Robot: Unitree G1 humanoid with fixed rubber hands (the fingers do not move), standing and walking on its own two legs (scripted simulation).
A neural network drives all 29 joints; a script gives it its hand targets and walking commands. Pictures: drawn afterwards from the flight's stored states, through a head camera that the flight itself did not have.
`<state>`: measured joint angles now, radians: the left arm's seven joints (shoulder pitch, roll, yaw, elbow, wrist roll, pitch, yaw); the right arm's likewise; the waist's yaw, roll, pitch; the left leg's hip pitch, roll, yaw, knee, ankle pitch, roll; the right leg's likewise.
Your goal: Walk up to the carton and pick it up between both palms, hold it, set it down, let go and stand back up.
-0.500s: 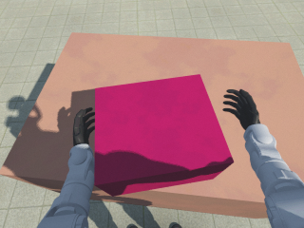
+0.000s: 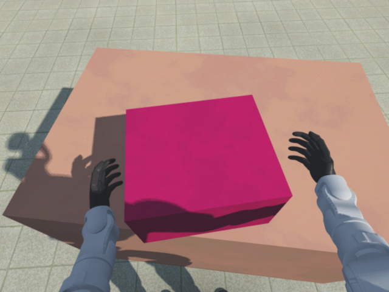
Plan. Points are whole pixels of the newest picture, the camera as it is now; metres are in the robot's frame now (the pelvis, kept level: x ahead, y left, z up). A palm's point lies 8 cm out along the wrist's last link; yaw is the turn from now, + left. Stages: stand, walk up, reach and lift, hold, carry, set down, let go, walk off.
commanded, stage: set down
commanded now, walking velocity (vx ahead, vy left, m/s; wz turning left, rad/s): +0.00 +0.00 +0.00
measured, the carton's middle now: (198, 167) +0.40 +0.02 -0.04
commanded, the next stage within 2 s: none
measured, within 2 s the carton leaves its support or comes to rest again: neither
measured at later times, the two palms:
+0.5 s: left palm (96, 223) +0.26 +0.23 -0.03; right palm (334, 197) +0.32 -0.26 -0.01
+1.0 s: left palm (92, 240) +0.23 +0.23 -0.03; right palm (343, 220) +0.28 -0.27 -0.02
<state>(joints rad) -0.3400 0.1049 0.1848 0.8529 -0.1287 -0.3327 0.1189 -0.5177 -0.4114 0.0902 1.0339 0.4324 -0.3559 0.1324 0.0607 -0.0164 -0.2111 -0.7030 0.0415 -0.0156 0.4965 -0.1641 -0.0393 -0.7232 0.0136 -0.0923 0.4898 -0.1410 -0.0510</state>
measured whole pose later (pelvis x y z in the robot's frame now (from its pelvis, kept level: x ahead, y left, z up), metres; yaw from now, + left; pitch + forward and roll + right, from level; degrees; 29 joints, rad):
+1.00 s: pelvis -0.01 +0.00 +0.00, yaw +0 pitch +10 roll +0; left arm -0.03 0.12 0.08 0.65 -0.15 -0.32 0.12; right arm -0.22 -0.41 0.09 1.03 0.45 -0.43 0.17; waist 0.06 -0.03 -0.13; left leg -0.52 0.04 -0.02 0.58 -0.23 -0.04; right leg -0.55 0.01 -0.09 0.58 -0.21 -0.05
